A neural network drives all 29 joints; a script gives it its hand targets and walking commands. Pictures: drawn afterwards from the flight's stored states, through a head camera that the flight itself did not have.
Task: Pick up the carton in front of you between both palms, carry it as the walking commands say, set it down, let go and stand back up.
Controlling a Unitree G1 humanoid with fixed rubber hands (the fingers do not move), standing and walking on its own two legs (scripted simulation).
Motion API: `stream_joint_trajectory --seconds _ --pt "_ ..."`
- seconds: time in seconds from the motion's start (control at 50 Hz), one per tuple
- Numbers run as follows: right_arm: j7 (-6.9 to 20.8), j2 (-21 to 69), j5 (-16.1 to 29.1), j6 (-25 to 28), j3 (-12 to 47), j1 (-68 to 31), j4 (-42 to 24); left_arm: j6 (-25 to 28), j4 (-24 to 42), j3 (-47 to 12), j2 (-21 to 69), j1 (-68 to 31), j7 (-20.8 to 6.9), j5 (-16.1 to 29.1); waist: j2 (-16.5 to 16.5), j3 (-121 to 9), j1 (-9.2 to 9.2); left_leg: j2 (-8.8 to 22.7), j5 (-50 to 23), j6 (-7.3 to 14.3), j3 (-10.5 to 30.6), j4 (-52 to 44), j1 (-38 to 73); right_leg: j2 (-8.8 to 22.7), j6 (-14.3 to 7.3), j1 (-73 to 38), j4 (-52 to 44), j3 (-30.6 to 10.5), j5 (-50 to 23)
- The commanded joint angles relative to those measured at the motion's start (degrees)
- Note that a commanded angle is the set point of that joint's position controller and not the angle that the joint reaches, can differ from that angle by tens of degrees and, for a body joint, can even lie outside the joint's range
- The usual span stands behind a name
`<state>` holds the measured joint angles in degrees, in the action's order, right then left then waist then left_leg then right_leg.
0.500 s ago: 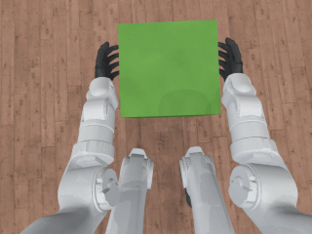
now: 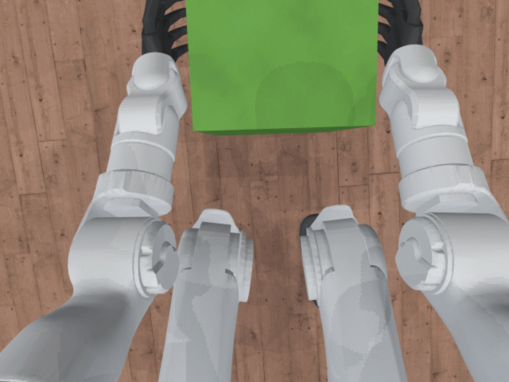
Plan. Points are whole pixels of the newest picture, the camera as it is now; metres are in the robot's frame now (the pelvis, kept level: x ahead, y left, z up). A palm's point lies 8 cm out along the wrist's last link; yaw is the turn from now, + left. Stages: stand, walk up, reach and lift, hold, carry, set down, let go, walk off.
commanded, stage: set down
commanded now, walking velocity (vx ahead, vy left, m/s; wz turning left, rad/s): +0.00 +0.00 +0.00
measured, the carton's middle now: (276, 64) +0.52 -0.02 -0.23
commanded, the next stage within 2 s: none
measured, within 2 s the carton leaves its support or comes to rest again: rests again in 0.64 s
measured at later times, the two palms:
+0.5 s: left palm (165, 64) +0.52 +0.13 -0.18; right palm (390, 58) +0.51 -0.17 -0.18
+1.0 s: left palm (164, 62) +0.52 +0.14 -0.19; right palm (391, 54) +0.52 -0.17 -0.19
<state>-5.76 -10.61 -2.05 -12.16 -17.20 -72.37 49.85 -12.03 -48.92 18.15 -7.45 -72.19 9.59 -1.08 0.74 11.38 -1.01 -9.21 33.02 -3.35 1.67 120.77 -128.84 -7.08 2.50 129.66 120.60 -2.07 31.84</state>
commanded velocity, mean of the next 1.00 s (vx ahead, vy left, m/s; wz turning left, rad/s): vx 0.00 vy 0.00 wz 0.00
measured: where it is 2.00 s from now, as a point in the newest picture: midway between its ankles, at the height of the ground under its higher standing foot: (269, 279)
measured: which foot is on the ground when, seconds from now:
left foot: down 0.00-1.00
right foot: down 0.00-1.00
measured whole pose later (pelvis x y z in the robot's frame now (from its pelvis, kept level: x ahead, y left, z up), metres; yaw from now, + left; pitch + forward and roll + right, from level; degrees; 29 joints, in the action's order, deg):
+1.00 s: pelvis +0.00 +0.00 -0.03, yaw +0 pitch +35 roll +0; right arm -0.8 -12.8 -5.2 -7.4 -20.3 -77.6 61.3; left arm -7.0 -59.7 21.7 -10.1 -76.5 2.9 -5.4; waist 0.8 17.8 -0.8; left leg -6.8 34.7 -1.9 0.2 127.9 -128.1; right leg -4.7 0.8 128.9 127.5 -0.1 33.4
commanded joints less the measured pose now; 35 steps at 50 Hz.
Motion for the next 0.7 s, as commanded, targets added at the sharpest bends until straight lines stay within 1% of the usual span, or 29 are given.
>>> stream_joint_trajectory --seconds 0.0,0.06,0.12,0.16,0.24,0.32,0.38,0.46,0.56,0.62,0.68 --pt "13.77 54.51 9.04 2.07 27.96 -37.66 -9.95 2.50 8.98 -27.64 53.96 -39.14 -14.56 8.22 -0.47 -77.36 -0.53 -0.59 -23.01 1.49 -5.47 -6.16 34.26 -0.69 -1.18 -39.07 -6.34 4.32 -25.12" --pt "13.81 54.46 7.94 2.27 25.88 -32.72 -5.29 2.81 4.78 -25.88 53.78 -34.50 -14.99 6.94 -0.91 -70.47 -0.59 -0.73 -22.60 1.50 -5.25 -5.42 30.61 -0.99 -1.32 -37.24 -5.94 4.01 -25.10" --pt "14.39 53.62 5.56 2.15 22.24 -28.74 0.02 2.72 0.58 -22.65 52.54 -31.14 -15.90 4.47 -0.41 -62.60 -0.25 -0.72 -19.56 1.77 -5.04 -5.22 26.22 -0.95 -1.52 -32.21 -5.75 3.79 -21.82" --pt "14.84 52.85 4.25 2.18 20.44 -28.24 1.63 2.75 -0.59 -21.16 51.95 -30.44 -16.41 3.27 0.04 -59.99 -0.15 -0.68 -18.39 1.91 -4.94 -5.24 24.68 -1.00 -1.72 -29.73 -5.69 3.78 -20.23" --pt "14.96 51.63 3.82 3.22 20.16 -30.64 0.46 3.60 0.13 -21.01 51.40 -32.43 -16.65 3.78 0.12 -59.52 -0.61 -0.66 -19.18 2.10 -4.49 -4.83 23.72 -1.08 -2.03 -28.34 -4.99 3.73 -20.72" --pt "14.17 49.31 5.60 4.96 21.56 -34.46 -2.08 5.01 1.83 -22.72 49.66 -36.35 -15.77 5.80 0.17 -60.01 -1.06 -0.50 -20.61 2.18 -3.72 -3.95 24.45 -0.78 -2.27 -28.62 -3.86 3.51 -21.97" --pt "13.58 47.15 6.74 5.85 22.16 -36.80 -2.45 5.74 1.75 -23.24 47.67 -38.23 -15.01 6.79 0.16 -59.25 -1.04 -0.35 -19.99 2.32 -3.30 -3.40 25.10 -0.43 -2.46 -28.40 -3.19 3.35 -20.93" --pt "13.53 45.21 6.14 5.85 20.61 -37.04 0.79 5.79 -1.52 -21.09 45.10 -37.86 -14.89 5.72 -0.01 -54.32 -0.57 -0.16 -16.30 2.70 -3.15 -3.06 23.85 -0.06 -2.69 -26.13 -2.96 3.17 -16.54" --pt "14.95 44.65 3.02 4.71 16.15 -33.73 6.71 5.00 -6.69 -16.13 43.75 -34.17 -16.27 2.19 -0.23 -46.15 0.20 0.14 -11.92 3.26 -3.25 -3.30 20.06 -0.01 -2.86 -22.48 -3.34 2.83 -11.95" --pt "15.74 44.34 1.89 4.55 14.37 -32.20 7.98 4.97 -7.39 -14.24 43.34 -32.92 -17.03 0.94 -0.56 -44.41 0.18 0.24 -12.42 3.56 -3.10 -3.29 18.52 -0.10 -2.85 -21.54 -3.23 2.69 -12.91" --pt "15.81 44.18 1.71 4.97 14.13 -31.49 8.03 5.54 -6.65 -14.24 43.29 -33.31 -17.37 0.99 -0.60 -44.34 -0.20 0.22 -14.90 3.57 -2.72 -2.73 17.50 -0.03 -2.96 -22.07 -2.66 2.28 -16.21"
